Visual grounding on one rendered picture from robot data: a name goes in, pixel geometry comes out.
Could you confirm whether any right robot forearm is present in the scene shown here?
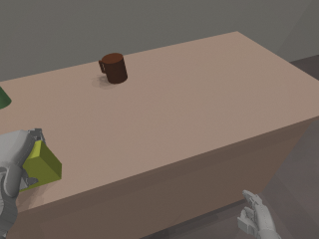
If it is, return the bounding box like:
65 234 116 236
256 229 282 239

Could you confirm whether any table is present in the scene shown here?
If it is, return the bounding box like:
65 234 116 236
0 31 319 239

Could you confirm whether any left robot forearm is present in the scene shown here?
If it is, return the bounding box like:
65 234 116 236
0 162 23 239

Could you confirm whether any sponge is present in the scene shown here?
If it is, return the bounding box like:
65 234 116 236
19 139 62 192

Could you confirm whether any robot right hand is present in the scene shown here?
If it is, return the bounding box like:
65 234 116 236
237 189 276 238

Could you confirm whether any robot left hand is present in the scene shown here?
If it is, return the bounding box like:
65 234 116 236
0 128 47 190

